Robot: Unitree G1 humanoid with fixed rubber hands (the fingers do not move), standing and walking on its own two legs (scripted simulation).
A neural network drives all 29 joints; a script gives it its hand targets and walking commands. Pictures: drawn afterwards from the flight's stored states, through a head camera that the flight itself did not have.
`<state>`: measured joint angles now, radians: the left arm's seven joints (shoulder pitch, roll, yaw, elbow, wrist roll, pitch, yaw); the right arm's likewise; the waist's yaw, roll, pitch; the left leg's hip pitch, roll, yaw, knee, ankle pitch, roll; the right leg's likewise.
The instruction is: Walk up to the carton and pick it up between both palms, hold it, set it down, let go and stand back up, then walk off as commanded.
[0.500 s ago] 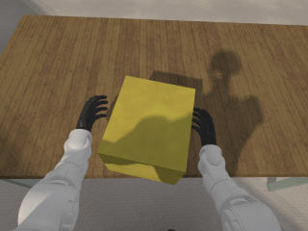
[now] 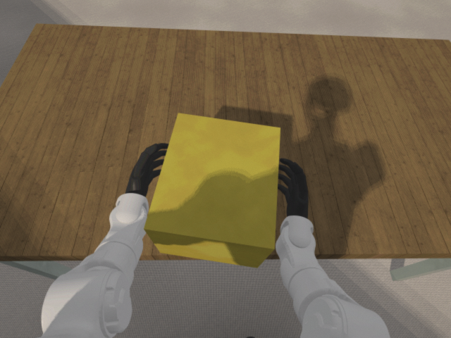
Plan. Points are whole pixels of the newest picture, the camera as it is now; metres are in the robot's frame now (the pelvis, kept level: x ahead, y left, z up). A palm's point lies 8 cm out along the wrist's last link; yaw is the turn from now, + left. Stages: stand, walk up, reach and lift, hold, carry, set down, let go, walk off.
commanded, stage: reach and lift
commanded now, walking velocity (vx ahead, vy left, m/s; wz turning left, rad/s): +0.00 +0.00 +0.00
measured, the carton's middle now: (218, 192) +0.40 +0.02 -0.04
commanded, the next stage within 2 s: none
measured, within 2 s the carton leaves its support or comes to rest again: leaves its support in 1.28 s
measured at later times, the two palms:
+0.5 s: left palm (140, 187) +0.40 +0.16 -0.02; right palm (295, 206) +0.37 -0.13 -0.02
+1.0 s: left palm (140, 188) +0.40 +0.16 -0.02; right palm (294, 207) +0.37 -0.12 -0.02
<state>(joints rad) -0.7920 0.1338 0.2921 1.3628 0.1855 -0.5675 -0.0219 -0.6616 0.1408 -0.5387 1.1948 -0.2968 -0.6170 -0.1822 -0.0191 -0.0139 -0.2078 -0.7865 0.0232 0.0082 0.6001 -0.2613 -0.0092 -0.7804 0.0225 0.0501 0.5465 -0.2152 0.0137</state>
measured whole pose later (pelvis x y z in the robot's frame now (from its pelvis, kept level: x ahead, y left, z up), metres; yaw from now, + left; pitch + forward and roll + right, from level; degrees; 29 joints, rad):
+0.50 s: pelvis +0.00 +0.00 +0.00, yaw +0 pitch +25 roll -1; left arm -0.79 0.13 0.31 1.40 0.19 -0.60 -0.01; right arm -0.66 0.14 -0.55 1.20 -0.32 -0.61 -0.18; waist -0.02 -0.01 -0.20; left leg -0.78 0.02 0.01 0.60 -0.26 -0.01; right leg -0.77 0.02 0.05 0.55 -0.22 0.01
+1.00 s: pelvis +0.00 +0.00 +0.00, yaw +0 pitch +25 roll -1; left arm -0.79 0.13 0.30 1.40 0.19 -0.60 0.01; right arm -0.66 0.15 -0.55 1.20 -0.32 -0.60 -0.19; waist -0.02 -0.01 -0.20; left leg -0.77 0.02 0.01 0.60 -0.26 -0.01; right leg -0.77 0.02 0.05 0.55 -0.22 0.01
